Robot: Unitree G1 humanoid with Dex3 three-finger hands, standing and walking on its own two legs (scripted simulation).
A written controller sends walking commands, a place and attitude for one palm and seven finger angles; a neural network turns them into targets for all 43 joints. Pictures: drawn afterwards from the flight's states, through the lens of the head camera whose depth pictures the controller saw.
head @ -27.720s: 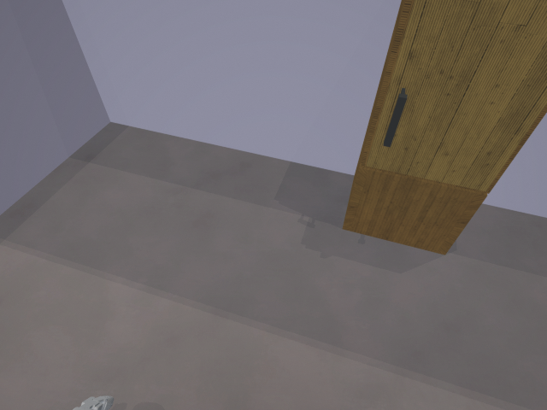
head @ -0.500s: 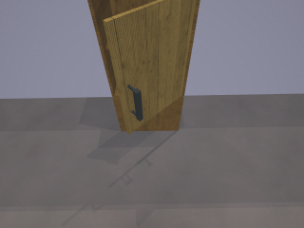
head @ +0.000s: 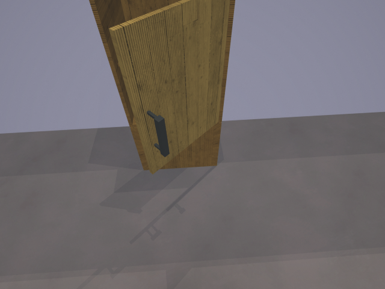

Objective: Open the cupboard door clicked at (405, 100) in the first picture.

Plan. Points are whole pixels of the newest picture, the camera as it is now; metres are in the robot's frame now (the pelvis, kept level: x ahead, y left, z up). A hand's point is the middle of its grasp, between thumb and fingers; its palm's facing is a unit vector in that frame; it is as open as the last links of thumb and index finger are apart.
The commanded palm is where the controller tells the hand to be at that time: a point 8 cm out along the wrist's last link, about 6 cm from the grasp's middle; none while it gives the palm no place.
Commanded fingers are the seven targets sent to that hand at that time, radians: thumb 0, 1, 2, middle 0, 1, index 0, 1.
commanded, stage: walk to a spot facing it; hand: left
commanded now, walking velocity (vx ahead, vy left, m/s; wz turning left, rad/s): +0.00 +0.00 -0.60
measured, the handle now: (158, 134) +0.60 +0.16 -0.11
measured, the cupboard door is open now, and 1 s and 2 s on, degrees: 42 42 42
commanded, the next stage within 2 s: none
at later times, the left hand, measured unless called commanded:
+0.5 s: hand out of the picture +0.07 +0.17 -0.16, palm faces -0.21 -0.93 -0.32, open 7.3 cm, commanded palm none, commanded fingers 0.00 0.90 0.90 -0.20 -0.30 -0.20 -0.30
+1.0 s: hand (145, 282) +0.17 +0.14 -0.17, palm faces -0.48 -0.85 -0.23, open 7.3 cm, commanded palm none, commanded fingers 0.00 0.90 0.90 -0.20 -0.30 -0.20 -0.30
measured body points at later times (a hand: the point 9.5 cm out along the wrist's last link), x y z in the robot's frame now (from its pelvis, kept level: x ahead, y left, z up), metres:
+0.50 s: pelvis -0.03 -0.03 -0.01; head +0.02 -0.08 +0.43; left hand +0.08 +0.21 -0.14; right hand -0.01 -0.30 -0.17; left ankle -0.02 +0.13 -0.66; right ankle -0.04 -0.10 -0.74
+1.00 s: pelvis -0.02 -0.02 +0.00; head +0.05 -0.04 +0.44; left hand +0.19 +0.18 -0.15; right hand -0.07 -0.28 -0.14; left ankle +0.03 +0.12 -0.74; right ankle -0.09 -0.12 -0.68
